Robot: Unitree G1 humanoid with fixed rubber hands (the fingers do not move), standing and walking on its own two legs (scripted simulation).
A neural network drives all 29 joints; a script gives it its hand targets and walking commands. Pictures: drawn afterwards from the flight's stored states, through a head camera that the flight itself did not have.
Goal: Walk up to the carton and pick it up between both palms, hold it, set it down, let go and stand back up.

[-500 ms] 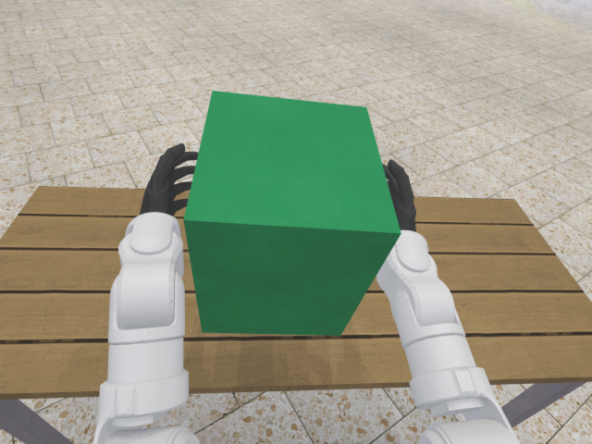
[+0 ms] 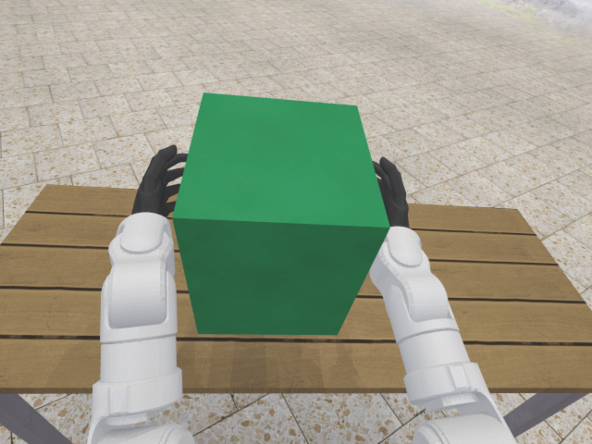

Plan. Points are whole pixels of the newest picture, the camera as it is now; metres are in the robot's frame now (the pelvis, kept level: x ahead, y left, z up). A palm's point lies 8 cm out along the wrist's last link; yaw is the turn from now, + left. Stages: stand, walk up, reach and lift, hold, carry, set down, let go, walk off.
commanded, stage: hold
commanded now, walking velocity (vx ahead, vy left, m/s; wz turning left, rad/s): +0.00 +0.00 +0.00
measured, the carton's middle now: (275, 223) +0.38 +0.00 +0.13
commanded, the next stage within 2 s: none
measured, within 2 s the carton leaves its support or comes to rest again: neither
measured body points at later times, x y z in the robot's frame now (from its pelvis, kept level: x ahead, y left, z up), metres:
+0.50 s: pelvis +0.00 +0.00 +0.00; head -0.01 +0.02 +0.45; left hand +0.38 +0.14 +0.18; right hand +0.37 -0.16 +0.16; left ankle -0.01 +0.14 -0.75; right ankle +0.06 -0.13 -0.75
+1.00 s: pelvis +0.00 +0.01 +0.00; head -0.01 +0.04 +0.45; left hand +0.37 +0.14 +0.18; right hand +0.36 -0.15 +0.16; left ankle -0.01 +0.14 -0.75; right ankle +0.06 -0.13 -0.75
